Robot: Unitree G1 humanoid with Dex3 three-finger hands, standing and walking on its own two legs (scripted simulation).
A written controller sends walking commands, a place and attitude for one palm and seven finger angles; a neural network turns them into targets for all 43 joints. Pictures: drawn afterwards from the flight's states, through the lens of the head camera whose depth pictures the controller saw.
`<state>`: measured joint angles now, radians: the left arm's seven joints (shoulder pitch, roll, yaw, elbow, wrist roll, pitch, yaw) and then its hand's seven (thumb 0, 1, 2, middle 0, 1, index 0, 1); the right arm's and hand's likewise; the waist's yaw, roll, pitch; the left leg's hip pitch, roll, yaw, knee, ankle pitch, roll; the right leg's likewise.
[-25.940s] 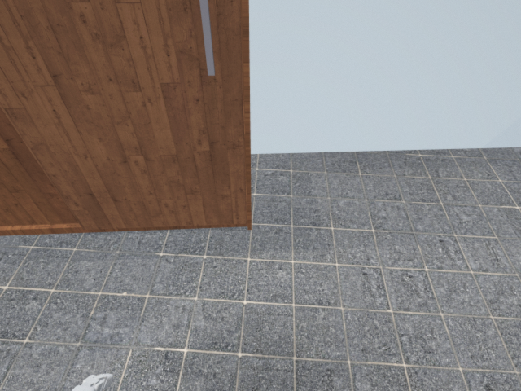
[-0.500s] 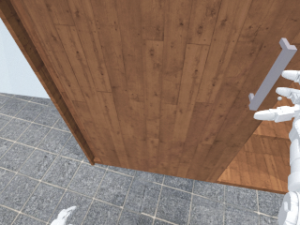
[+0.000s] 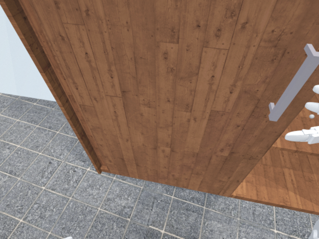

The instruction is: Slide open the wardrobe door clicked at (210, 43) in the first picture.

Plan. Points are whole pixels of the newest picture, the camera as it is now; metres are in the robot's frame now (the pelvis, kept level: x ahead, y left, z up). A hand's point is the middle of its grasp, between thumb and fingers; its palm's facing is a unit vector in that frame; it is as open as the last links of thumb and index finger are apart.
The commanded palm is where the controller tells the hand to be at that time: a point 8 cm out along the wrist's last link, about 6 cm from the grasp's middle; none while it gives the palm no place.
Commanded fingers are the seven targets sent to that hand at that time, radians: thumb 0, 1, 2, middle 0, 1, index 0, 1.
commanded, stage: slip the hand off the handle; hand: right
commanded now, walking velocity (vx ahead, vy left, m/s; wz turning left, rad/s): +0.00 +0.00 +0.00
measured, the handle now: (289, 86) +0.47 -0.27 +0.16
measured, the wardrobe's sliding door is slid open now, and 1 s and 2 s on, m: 0.66 0.66 0.66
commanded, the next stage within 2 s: draw the hand back to the body in 0.46 s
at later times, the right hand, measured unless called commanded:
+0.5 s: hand out of the picture +0.30 -0.30 +0.14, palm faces +0.40 +0.90 -0.18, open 14.7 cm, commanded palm +0.26 -0.34 +0.15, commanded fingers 0.00 0.55 -0.20 0.25 1.15 0.25 1.15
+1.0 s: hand out of the picture +0.24 -0.29 +0.15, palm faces +0.17 +0.99 -0.02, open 14.7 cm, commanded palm +0.20 -0.33 +0.16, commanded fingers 0.00 0.48 -0.23 0.25 1.11 0.25 1.11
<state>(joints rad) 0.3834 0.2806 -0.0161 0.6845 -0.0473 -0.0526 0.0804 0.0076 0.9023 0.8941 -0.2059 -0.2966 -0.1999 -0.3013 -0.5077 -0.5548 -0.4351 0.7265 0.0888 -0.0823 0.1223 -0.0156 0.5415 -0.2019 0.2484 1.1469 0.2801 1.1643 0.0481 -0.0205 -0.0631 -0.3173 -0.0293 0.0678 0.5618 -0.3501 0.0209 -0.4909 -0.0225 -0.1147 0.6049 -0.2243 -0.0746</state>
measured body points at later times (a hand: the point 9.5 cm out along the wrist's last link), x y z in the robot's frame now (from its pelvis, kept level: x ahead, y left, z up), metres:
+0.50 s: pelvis -0.01 +0.01 +0.00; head -0.02 +0.01 +0.45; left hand +0.19 +0.23 -0.07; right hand +0.27 -0.35 +0.15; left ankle -0.04 +0.11 -0.73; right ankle +0.05 -0.07 -0.73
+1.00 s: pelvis -0.02 +0.01 +0.00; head -0.05 +0.02 +0.45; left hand +0.16 +0.25 -0.06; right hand +0.23 -0.34 +0.15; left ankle -0.04 +0.11 -0.73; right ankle +0.05 -0.07 -0.73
